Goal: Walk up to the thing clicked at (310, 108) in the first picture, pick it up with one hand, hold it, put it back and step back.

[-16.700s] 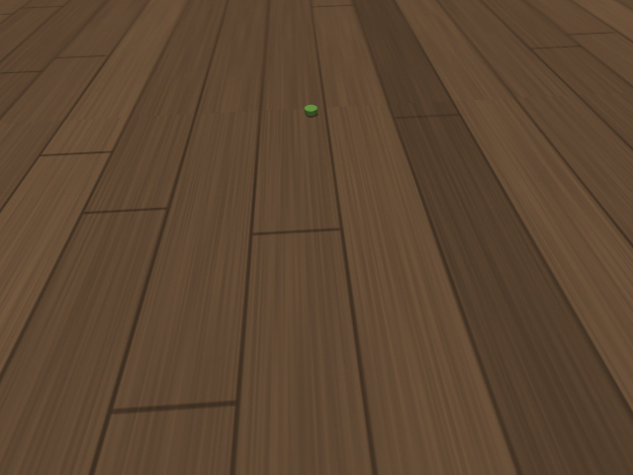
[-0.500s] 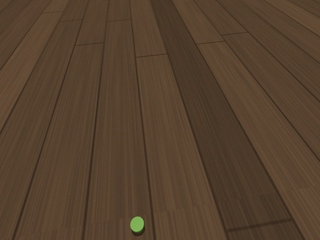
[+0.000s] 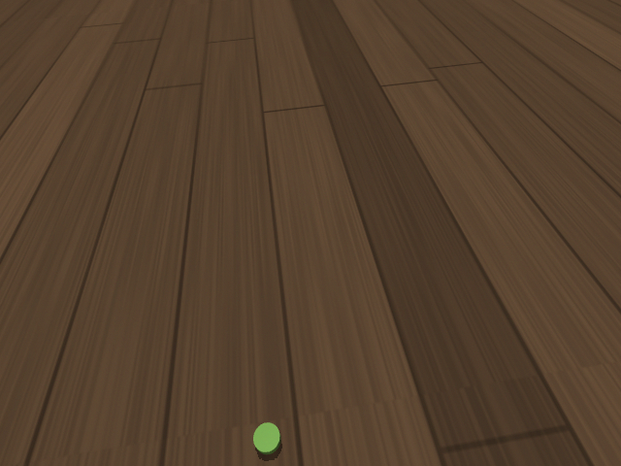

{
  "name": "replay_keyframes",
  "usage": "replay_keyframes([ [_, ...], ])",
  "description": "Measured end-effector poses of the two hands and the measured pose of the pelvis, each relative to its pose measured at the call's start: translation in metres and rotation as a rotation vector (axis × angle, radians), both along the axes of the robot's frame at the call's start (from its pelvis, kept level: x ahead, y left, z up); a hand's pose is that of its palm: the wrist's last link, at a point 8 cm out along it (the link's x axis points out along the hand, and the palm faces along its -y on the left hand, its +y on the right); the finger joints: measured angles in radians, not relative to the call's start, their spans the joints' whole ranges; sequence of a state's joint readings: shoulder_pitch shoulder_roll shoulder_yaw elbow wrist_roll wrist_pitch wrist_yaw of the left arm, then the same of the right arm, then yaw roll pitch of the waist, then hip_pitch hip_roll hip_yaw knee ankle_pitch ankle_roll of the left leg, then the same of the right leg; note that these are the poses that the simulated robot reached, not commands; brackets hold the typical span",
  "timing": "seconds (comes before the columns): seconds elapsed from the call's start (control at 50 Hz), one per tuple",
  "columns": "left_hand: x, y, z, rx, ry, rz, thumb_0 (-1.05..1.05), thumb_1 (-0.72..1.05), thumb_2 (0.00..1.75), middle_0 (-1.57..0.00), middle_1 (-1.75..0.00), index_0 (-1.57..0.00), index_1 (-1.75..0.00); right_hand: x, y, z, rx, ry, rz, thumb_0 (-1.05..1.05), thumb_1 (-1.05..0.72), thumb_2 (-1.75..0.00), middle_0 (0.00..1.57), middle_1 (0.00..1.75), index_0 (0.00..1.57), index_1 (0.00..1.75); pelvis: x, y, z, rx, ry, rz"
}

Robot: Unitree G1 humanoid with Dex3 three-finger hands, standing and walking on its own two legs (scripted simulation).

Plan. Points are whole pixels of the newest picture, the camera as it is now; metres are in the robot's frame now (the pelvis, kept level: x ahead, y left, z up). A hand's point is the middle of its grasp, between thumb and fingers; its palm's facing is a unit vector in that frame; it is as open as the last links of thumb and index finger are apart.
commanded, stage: stand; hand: left
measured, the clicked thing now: (267, 438) +0.34 +0.20 -0.77
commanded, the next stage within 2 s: walk up in 0.10 s
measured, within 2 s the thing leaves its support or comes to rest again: neither
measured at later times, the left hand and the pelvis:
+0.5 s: hand out of the picture +0.07 +0.28 -0.18, palm faces -0.01 -0.95 -0.31, open 7.4 cm; pelvis -0.07 +0.03 -0.02, yaw +1 degrees
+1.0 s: hand out of the picture +0.01 +0.27 -0.16, palm faces +0.00 -0.94 -0.34, open 7.4 cm; pelvis -0.08 +0.02 -0.01, yaw -1 degrees
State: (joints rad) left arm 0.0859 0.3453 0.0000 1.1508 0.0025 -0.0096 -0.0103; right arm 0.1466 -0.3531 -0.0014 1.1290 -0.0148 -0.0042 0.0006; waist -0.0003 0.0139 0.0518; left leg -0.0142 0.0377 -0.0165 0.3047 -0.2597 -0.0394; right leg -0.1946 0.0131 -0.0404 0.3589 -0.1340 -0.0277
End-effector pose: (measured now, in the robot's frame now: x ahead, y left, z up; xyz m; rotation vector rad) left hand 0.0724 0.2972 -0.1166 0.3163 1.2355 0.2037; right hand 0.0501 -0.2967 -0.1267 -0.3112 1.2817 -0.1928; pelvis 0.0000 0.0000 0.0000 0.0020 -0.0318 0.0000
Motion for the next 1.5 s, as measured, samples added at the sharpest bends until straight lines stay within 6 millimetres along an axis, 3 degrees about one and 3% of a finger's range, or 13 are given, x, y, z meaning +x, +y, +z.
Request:
replay_keyframes([
  [0.14,0.002,0.001,0.0,-0.003,-0.011,0.01,0.0,0.9,0.9,-0.2,-0.3,-0.2,-0.3,0.001,0.0,0.001,-0.004,-0.014,-0.005,0.01,-0.91,-0.89,0.2,0.3,0.2,0.3,-0.003,0.0,-0.001,0.003,-0.001,-0.001],
  [0.3,-0.002,0.012,-0.006,0.011,-0.021,0.006,0.0,0.9,0.9,-0.2,-0.3,-0.2,-0.3,-0.005,-0.012,0.002,-0.051,-0.043,-0.007,0.01,-0.9,-0.89,0.2,0.3,0.2,0.3,-0.034,0.003,-0.009,0.007,0.003,0.0],
  [0.38,-0.007,0.019,-0.013,0.002,-0.04,-0.011,0.0,0.9,0.9,-0.2,-0.3,-0.2,-0.3,-0.025,-0.013,0.003,-0.086,-0.033,-0.008,0.01,-0.91,-0.89,0.2,0.3,0.2,0.3,-0.051,0.013,-0.015,0.006,0.001,0.007],
  [0.46,-0.009,0.028,-0.025,-0.023,-0.073,-0.018,0.0,0.9,0.9,-0.2,-0.3,-0.2,-0.3,-0.059,-0.004,0.004,-0.113,0.008,-0.013,0.01,-0.91,-0.89,0.2,0.3,0.2,0.3,-0.065,0.024,-0.022,0.01,-0.005,0.013],
  [0.52,-0.018,0.029,-0.026,-0.039,-0.067,-0.011,0.0,0.91,0.9,-0.2,-0.3,-0.2,-0.3,-0.083,0.005,0.011,-0.111,0.048,-0.016,0.01,-0.91,-0.89,0.2,0.3,0.2,0.3,-0.069,0.026,-0.017,-0.005,-0.01,0.025],
  [0.58,-0.033,0.028,-0.026,-0.053,-0.044,0.006,0.0,0.91,0.9,-0.2,-0.3,-0.2,-0.3,-0.093,0.011,0.017,-0.108,0.067,-0.013,0.01,-0.9,-0.89,0.2,0.3,0.2,0.3,-0.071,0.025,-0.011,-0.015,0.002,0.016],
  [0.72,-0.068,0.023,-0.027,-0.01,0.037,-0.023,0.0,0.91,0.9,-0.2,-0.3,-0.2,-0.3,-0.077,0.005,0.006,-0.075,-0.035,-0.008,0.01,-0.9,-0.89,0.21,0.3,0.21,0.3,-0.079,0.018,-0.016,-0.01,-0.001,-0.04],
  [0.84,-0.083,0.014,-0.01,-0.002,0.011,-0.029,0.0,0.9,0.9,-0.2,-0.3,-0.2,-0.3,-0.062,0.009,0.002,-0.026,-0.097,-0.009,0.01,-0.9,-0.89,0.2,0.3,0.2,0.3,-0.081,0.017,-0.01,-0.009,-0.019,-0.03],
  [0.98,-0.069,0.021,-0.004,-0.007,-0.069,-0.008,0.0,0.9,0.9,-0.2,-0.3,-0.2,-0.3,-0.054,0.02,0.006,-0.008,-0.135,0.016,0.01,-0.9,-0.89,0.2,0.3,0.2,0.3,-0.077,0.02,-0.008,0.004,-0.027,-0.02],
  [1.12,-0.058,0.019,-0.001,-0.013,-0.087,-0.027,0.0,0.9,0.9,-0.2,-0.3,-0.2,-0.3,-0.048,0.018,0.016,-0.015,-0.154,0.014,0.01,-0.9,-0.89,0.21,0.3,0.2,0.3,-0.076,0.018,-0.003,-0.002,-0.024,-0.026],
  [1.5,-0.059,0.012,-0.001,-0.006,-0.022,-0.031,0.0,0.9,0.9,-0.2,-0.3,-0.2,-0.3,-0.055,0.009,0.011,-0.014,-0.09,-0.023,0.01,-0.9,-0.89,0.2,0.3,0.2,0.3,-0.068,0.013,0.0,-0.002,-0.01,-0.03],
])
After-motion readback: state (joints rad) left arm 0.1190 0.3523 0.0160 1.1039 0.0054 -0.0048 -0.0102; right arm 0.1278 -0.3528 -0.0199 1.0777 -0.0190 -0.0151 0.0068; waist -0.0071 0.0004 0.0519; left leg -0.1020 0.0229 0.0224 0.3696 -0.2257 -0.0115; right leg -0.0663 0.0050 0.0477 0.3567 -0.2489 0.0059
